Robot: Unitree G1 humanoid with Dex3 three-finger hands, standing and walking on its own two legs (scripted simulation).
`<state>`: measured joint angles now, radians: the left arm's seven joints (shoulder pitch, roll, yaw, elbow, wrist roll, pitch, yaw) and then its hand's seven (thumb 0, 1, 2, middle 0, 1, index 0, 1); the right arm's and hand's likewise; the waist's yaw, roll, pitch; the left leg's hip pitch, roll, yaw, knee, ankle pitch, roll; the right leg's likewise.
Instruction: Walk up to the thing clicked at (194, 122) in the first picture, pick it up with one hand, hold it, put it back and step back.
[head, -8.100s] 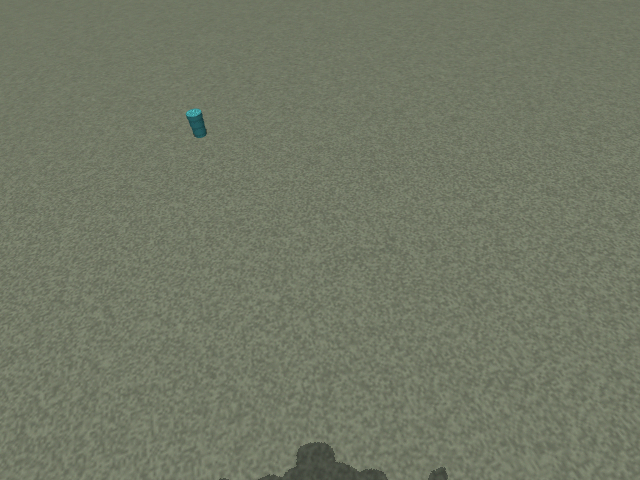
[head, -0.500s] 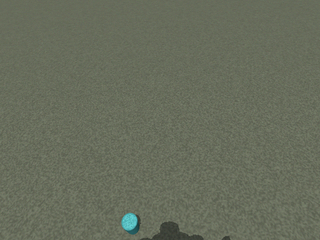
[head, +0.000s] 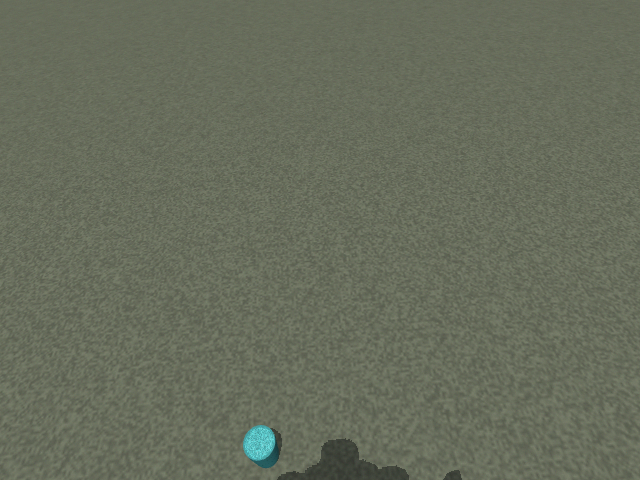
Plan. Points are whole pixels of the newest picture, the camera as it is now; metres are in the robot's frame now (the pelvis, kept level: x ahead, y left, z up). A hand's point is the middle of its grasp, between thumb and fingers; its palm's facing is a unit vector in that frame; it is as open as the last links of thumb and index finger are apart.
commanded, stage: stand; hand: left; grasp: from the side
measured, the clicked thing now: (263, 449) +0.33 +0.23 -0.71
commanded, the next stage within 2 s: go down in 0.68 s
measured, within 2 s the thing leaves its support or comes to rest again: neither
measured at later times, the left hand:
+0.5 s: hand out of the picture +0.08 +0.25 -0.16, palm faces -0.02 -0.94 -0.34, open 7.4 cm
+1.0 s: hand out of the picture +0.16 +0.26 -0.16, palm faces +0.06 -0.94 -0.32, open 10.5 cm
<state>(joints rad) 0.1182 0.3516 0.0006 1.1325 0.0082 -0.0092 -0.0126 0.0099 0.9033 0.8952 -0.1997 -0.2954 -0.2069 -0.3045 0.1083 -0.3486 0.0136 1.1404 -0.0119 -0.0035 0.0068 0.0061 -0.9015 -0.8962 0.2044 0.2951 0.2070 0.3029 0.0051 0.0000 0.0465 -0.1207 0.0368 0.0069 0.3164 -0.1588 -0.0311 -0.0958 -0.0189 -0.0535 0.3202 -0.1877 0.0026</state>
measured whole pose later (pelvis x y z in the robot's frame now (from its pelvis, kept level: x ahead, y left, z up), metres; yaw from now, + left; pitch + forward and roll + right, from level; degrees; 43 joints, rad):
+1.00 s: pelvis -0.01 +0.00 -0.02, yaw +0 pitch +5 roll +0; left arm -0.07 0.35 0.17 1.09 0.05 -0.02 -0.02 0.01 0.55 0.55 -0.08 -0.12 -0.09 -0.12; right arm 0.20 -0.26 -0.01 0.82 0.03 -0.04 -0.03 0.01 -0.95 -0.91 0.20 0.29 0.21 0.30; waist -0.01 -0.02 0.02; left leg -0.39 0.04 0.01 0.54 -0.25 -0.03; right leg -0.37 -0.02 -0.05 0.55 -0.28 -0.01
